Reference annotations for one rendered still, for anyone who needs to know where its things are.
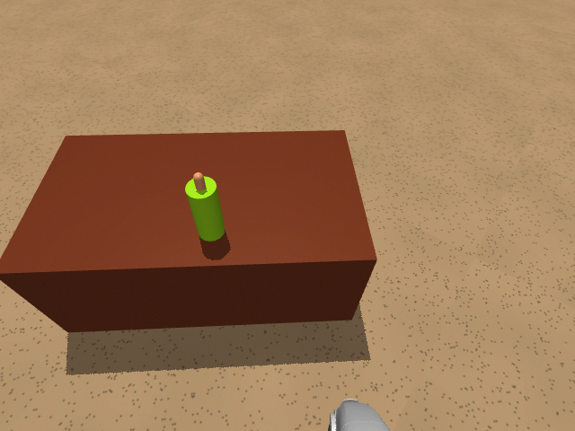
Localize bottle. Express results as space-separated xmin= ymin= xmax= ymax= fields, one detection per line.
xmin=185 ymin=172 xmax=225 ymax=242

